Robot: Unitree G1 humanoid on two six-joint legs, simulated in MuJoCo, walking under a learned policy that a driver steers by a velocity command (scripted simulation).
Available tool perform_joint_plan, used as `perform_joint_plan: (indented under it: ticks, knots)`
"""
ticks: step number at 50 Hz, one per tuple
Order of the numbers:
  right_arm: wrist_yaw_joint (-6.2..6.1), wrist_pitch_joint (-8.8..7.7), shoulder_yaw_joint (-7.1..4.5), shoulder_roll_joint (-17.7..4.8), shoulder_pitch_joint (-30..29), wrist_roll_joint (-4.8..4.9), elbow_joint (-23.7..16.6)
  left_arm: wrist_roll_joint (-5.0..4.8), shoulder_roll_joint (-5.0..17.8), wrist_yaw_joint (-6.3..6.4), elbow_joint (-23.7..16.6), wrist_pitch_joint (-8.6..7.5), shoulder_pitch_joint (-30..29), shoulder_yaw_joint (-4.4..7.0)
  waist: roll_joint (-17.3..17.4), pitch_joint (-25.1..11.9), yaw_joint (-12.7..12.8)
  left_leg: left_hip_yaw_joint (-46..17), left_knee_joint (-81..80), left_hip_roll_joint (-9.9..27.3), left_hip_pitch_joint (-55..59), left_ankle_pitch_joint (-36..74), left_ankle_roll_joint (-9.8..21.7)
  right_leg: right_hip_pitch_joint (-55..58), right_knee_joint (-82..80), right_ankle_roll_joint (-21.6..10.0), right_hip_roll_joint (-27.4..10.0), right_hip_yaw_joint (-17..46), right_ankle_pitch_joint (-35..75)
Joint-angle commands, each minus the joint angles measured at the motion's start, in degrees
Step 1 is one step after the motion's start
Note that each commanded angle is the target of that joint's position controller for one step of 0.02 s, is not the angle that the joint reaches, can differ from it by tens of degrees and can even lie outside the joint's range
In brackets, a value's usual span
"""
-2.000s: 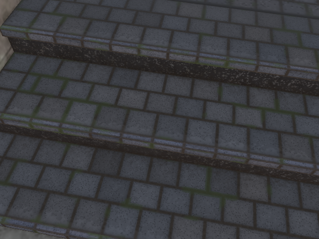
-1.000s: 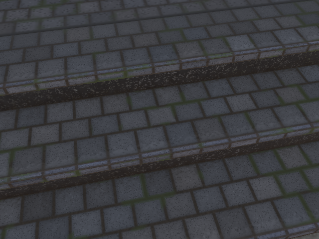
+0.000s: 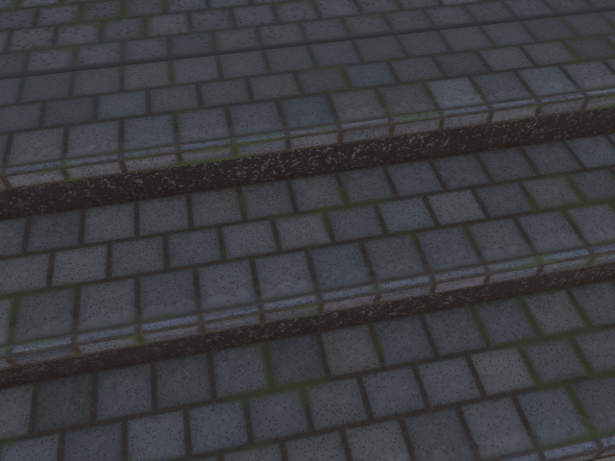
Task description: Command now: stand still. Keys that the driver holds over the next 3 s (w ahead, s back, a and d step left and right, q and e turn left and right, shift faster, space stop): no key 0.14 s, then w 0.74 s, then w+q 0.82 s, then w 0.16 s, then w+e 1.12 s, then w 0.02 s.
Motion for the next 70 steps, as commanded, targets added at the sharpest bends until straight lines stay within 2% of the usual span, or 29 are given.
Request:
perform_joint_plan:
  ticks: [1, 7, 10, 17, 19, 20, 21, 22, 25, 32, 39, 40, 41, 42, 43, 44, 46, 51, 54, 55, 58, 59, 61, 62, 63, 64, 65, 67, 70]
  knots:
    - [-0.18, -0.46, -0.93, -6.0, 1.2, 0.01, -0.9, -0.04, 6.1, 0.24, -1.1, -0.43, 1.4, 1.0, -0.2, -0.4, 0.0, 1.0, -3.3, -0.7, 1.4, 6.7, 0.8, -2.9, -5.4, -0.6, -2.1, 1.7, 11.2]
    - [-0.19, -0.5, -0.7, -5.8, 1.7, 0.04, 0.4, -0.09, 6.1, 0.35, 0.4, -0.34, 2.0, 0.76, -0.2, -0.1, 0.1, 1.1, -3.6, -0.9, 1.1, 6.4, 1.0, -3.1, -5.7, -0.5, -1.9, 1.4, 10.5]
    - [-0.46, -0.3, -0.38, -4.6, 2.4, 0.21, 1.4, -0.25, 6.3, 0.8, 1.3, 0.0, 2.6, 0.73, -1.5, 0.4, 0.4, 3.9, -1.5, -3.6, -0.2, -6.2, 1.2, -4.6, -8.1, -1.6, -1.0, 1.7, -9.2]
    - [1.86, -4.81, 0.36, -2.0, 3.1, 1.35, -0.4, -1.81, 10.2, 0.61, 0.1, -1.82, 3.6, 2.45, -9.5, 7.1, -0.1, 3.5, 9.3, -2.0, -7.8, -10.6, 6.1, -8.6, -15.1, -10.7, -14.5, 19.6, -23.6]
    - [2.47, -5.67, -0.32, -3.8, 11.2, 1.33, 2.4, -1.77, 6.9, 0.45, -2.6, -2.25, -3.0, 1.55, -3.2, 6.0, -4.6, -0.4, -2.9, -0.9, 3.6, -7.6, 8.2, -13.8, -4.7, -6.4, -7.4, 9.4, -11.2]
    - [2.77, -5.93, -2.0, -9.3, 17.2, 1.26, 4.4, -1.38, 3.0, 0.68, -4.2, -2.8, -4.5, 0.64, 10.4, 4.4, -5.6, -13.0, -9.9, 5.3, 10.1, -11.3, 11.6, -20.4, 10.6, -1.9, 1.1, -2.4, -6.4]
    - [3.41, -6.3, -3.22, -13.8, 23.6, 0.86, 5.3, -1.0, 4.6, 0.95, -5.7, -3.58, -4.9, 0.88, 18.6, 2.9, -7.6, -31.8, -16.6, 16.5, 17.3, -7.5, 18.3, -30.7, 24.5, -0.3, 2.5, -3.5, -15.1]
    - [3.5, -6.98, -2.2, -10.3, 21.3, -0.12, 4.7, -1.82, 7.0, 0.45, -5.5, -4.3, -3.8, 1.53, 11.1, 3.2, -5.1, -34.2, -16.2, 19.2, 17.5, -5.2, 19.5, -34.6, 35.6, -1.2, -0.8, 1.5, -16.4]
    - [3.52, -6.87, -1.15, -5.9, 13.7, 0.7, 1.2, -2.03, 6.4, -1.05, -4.0, -5.4, -2.6, 1.97, 3.3, 3.5, -1.4, -19.6, -16.4, 14.9, 17.2, 6.1, 15.1, -38.9, 39.8, -2.9, -6.9, 0.8, -3.1]
    - [1.75, -3.5, -0.6, -6.5, 17.5, -0.18, 0.0, -1.45, 0.0, -2.41, -5.8, -4.05, -8.7, -0.05, 7.1, 0.8, -1.8, -3.5, -16.5, 9.1, 9.2, 24.9, 13.9, -27.7, 27.4, 1.5, -4.3, -8.3, 4.2]
    - [1.0, -2.13, -0.48, -8.5, 15.2, 1.2, -1.7, -0.99, 4.7, -2.05, -7.0, -3.64, -4.0, 1.83, 8.8, -3.6, 7.0, -1.1, 3.4, 9.6, 9.0, 58.3, 11.5, -7.7, 9.2, -4.4, 1.8, -12.0, 2.9]
    - [1.22, -1.9, -0.74, -9.6, 12.6, 1.47, -2.3, -1.3, 6.8, -1.38, -4.7, -3.45, 5.9, 3.14, 9.0, -8.9, 12.4, -1.0, 13.9, 8.7, 1.6, 53.1, 9.7, 7.0, 3.4, -7.4, -1.6, -4.1, 1.9]
    - [1.96, -3.21, 0.62, -6.2, 8.9, -0.48, -5.2, -1.06, 14.3, -0.82, -1.3, -2.45, 17.2, 5.03, -4.7, -14.7, 14.6, 1.8, 33.6, 1.2, -12.4, 25.7, 7.0, 23.2, -1.5, -10.6, -14.0, 13.1, 4.7]
    - [2.87, -5.01, 1.8, -0.5, 0.9, -3.25, -6.0, -0.97, 11.9, -0.96, 0.0, -1.11, 18.2, 2.53, -11.4, -8.7, 13.4, -2.5, 50.7, -5.2, -24.6, -17.9, 6.7, 21.5, -0.7, -8.6, -15.8, 19.5, 33.1]
    - [3.59, -6.54, 0.82, 0.3, 12.4, 2.36, -4.7, 1.95, 13.2, -0.61, 0.3, -1.55, 17.0, 2.68, -14.8, -13.2, 7.7, -11.0, 66.0, -9.3, -36.0, -20.5, 5.7, 22.2, -11.2, -21.7, -27.4, 42.8, 10.5]
    - [4.03, -6.69, 0.25, -2.3, 11.1, 3.34, -5.7, 0.94, 9.0, -0.59, 1.1, -2.21, 14.3, 1.92, -8.3, -5.0, 6.2, -6.6, 72.4, -4.7, -43.6, -19.7, 5.2, 17.0, -15.3, -23.5, -27.5, 44.4, -12.6]
    - [3.67, -4.46, 1.02, 0.2, 4.2, 3.64, -9.4, 0.21, 1.3, -1.58, 2.0, -2.76, 7.5, -0.87, -4.3, 6.3, 2.3, -0.6, 82.7, 0.8, -51.2, -16.1, 5.6, 1.7, -18.4, -15.4, -21.5, 27.2, -28.5]
    - [3.23, -1.01, 6.05, 9.5, -1.9, 3.1, -18.9, 2.09, -3.5, -2.07, 7.3, -1.45, 10.9, -4.11, -3.4, 6.3, -2.1, -7.4, 118.7, -1.1, -70.9, -8.0, 10.3, -9.4, -14.4, -7.2, -20.6, 8.3, -6.8]
    - [3.9, -2.08, 6.35, 1.6, -8.8, 2.01, -25.0, 2.32, -2.1, -1.75, 3.7, -2.84, 2.5, -5.37, -3.0, 4.1, -4.7, 3.7, 79.8, -0.8, -45.6, 6.9, 6.6, -32.3, -21.8, -5.3, -9.3, -11.9, 7.2]
    - [3.82, -2.33, 6.96, 2.3, -12.9, 1.41, -26.7, 1.06, -0.6, -0.49, 5.0, -3.53, 7.3, -5.1, -5.7, 2.4, -2.7, 10.6, 71.6, -1.2, -37.1, 7.1, 5.2, -34.3, -25.0, -6.3, -8.2, -13.1, 15.7]
    - [2.59, -2.49, 6.38, 0.8, -12.1, 1.22, -25.9, -1.67, 10.7, 0.91, 6.4, -4.15, 14.8, -2.97, -9.0, -12.8, -3.6, 17.7, 53.6, -3.7, -20.5, -0.3, 7.0, -6.4, -17.5, -8.2, -11.8, -14.1, 80.5]
    - [3.23, -2.22, 5.93, 0.2, -10.5, 1.06, -25.7, -0.88, 14.8, 1.84, 5.8, -3.07, 15.0, -1.58, -13.0, -13.9, -4.9, 18.0, 48.0, -5.4, -23.4, -8.7, 8.1, 6.1, -11.3, -8.8, -15.7, -12.9, 99.4]
    - [4.99, -1.54, 4.13, -3.5, -0.3, 0.83, -23.6, 1.18, 14.5, 2.82, 3.6, -0.1, 10.6, -0.63, -16.7, -18.8, -9.3, 12.7, 34.6, -7.2, -21.8, -19.0, 11.7, 24.2, 6.8, -10.1, -22.6, -11.5, 114.3]
    - [6.19, -1.61, 2.39, -7.3, 4.4, 0.26, -22.3, 1.83, 14.3, 3.42, 0.5, -0.23, 7.4, -0.21, -13.2, -20.7, -11.3, 1.4, 25.3, -6.2, -11.4, -16.9, 14.0, 16.3, 20.1, -10.2, -21.1, -11.3, 106.2]
    - [6.52, -1.12, -0.23, -16.1, 7.1, -0.32, -20.6, 3.13, 6.1, 2.06, -4.4, -2.21, 7.2, -1.78, 10.3, -22.4, -7.6, -30.8, 7.7, 6.8, 2.8, -17.6, 22.4, -8.1, 41.9, -7.9, -9.6, -8.4, 53.1]
    - [4.65, -0.3, -1.07, -17.0, 10.2, -2.03, -17.4, 2.99, 1.1, -1.22, -7.3, -4.94, 1.1, -2.48, 18.9, -19.3, -8.4, -60.9, -17.4, 13.4, 8.7, -29.5, 28.2, -32.5, 67.9, -5.3, 3.6, 2.6, 6.6]
    - [3.99, -1.62, 1.37, -9.1, 10.0, -3.0, -14.8, 0.61, 0.3, -4.18, -9.6, -7.0, 0.0, -1.74, 11.4, -8.4, -4.2, -59.4, -17.8, 14.8, 3.2, -25.5, 24.2, -43.5, 82.5, -5.9, 1.0, 10.5, 6.0]
    - [6.22, -1.94, 4.03, 1.6, 9.0, -0.77, -9.4, 0.4, -3.3, -5.08, -14.1, -7.29, -4.5, -3.67, 1.3, 4.1, 1.4, -33.0, -7.9, 9.1, -10.0, -10.2, 17.7, -54.7, 95.4, -6.4, -1.4, 3.3, 8.6]
    - [7.01, -1.73, 3.83, 3.7, 5.3, -0.74, -8.0, 1.28, -4.8, -4.72, -16.9, -6.23, 0.2, -5.35, -3.3, 2.1, 6.4, -15.1, -3.5, 0.7, -12.7, -2.5, 13.5, -56.3, 93.1, -6.0, -4.2, -0.3, 7.6]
